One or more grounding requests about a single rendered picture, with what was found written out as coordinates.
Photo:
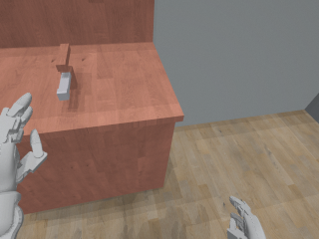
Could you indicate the robot left forearm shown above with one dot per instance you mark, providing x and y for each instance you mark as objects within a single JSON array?
[{"x": 11, "y": 214}]

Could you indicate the counter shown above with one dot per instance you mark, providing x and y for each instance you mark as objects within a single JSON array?
[{"x": 113, "y": 135}]

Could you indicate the right robot hand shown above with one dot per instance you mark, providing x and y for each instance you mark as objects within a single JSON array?
[{"x": 249, "y": 227}]

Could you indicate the tap lever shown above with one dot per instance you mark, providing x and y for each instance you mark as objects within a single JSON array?
[{"x": 63, "y": 92}]

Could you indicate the left robot hand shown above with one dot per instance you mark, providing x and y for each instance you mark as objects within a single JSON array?
[{"x": 12, "y": 122}]

